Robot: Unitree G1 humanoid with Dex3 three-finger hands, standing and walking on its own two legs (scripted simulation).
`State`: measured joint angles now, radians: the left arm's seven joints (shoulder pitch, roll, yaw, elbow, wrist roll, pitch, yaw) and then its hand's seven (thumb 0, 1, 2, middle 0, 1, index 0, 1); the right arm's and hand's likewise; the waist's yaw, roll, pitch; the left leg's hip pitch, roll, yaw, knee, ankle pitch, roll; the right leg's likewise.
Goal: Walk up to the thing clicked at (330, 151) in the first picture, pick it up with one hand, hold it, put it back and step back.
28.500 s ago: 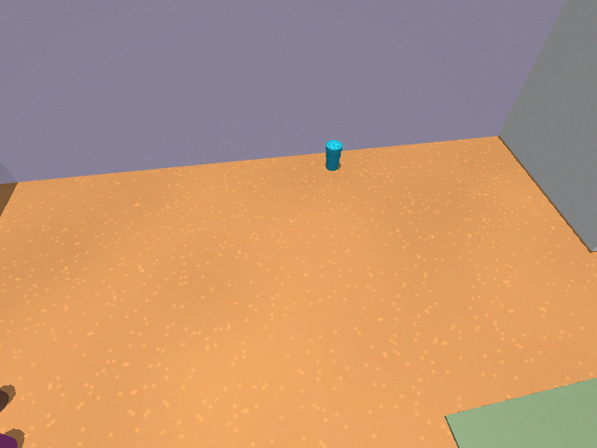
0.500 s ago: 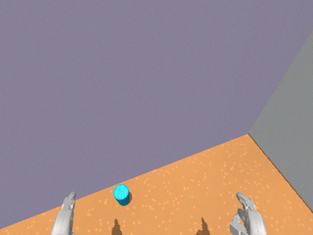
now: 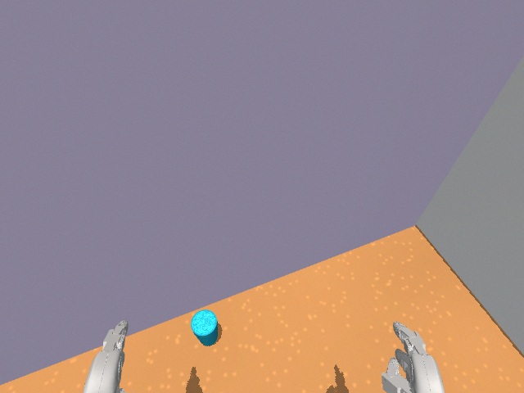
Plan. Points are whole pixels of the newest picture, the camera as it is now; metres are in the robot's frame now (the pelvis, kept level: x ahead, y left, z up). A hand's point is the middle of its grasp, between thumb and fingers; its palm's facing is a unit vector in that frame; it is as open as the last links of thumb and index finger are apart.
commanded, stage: stand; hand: left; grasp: from the side
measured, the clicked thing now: (206, 330) +0.44 +0.19 -0.65
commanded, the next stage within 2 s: none
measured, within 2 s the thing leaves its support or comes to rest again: neither
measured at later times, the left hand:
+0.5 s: hand out of the picture +0.13 +0.23 -0.10, palm faces -0.02 -0.94 -0.34, open 7.8 cm
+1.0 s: hand out of the picture +0.04 +0.24 -0.10, palm faces +0.01 -0.94 -0.35, open 7.4 cm
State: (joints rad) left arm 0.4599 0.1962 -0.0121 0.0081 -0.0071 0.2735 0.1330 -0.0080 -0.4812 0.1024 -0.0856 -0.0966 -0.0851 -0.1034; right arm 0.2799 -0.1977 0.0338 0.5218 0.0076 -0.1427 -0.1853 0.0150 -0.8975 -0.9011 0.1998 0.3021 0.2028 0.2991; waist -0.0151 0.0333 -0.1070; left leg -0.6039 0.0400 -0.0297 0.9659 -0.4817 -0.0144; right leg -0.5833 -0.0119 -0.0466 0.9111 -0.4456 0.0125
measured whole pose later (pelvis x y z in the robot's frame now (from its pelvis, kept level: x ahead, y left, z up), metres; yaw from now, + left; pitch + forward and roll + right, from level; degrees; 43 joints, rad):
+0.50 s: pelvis -0.01 +0.00 +0.02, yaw +0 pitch +1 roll +0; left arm 0.24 0.31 0.01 0.61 0.05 0.03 0.02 0.01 0.82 0.88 -0.20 -0.30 -0.20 -0.30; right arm 0.18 -0.29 -0.02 0.81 -0.06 -0.03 -0.02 0.01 -0.90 -0.90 0.20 0.30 0.21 0.30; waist 0.02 -0.02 0.02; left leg -0.42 0.00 0.00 0.81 -0.40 0.00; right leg -0.43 -0.05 -0.02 0.81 -0.40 0.02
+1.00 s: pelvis -0.01 +0.00 +0.05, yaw +1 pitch -4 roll +0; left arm 0.18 0.31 0.00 1.08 0.03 -0.01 0.02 0.01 0.91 0.89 -0.20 -0.30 -0.20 -0.30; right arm 0.15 -0.30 -0.01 1.08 -0.03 -0.01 -0.01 0.01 -0.90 -0.90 0.20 0.30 0.20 0.30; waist 0.02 0.02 0.06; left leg -0.15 -0.01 -0.01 0.43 -0.22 0.00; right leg -0.16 -0.05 -0.04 0.44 -0.22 0.02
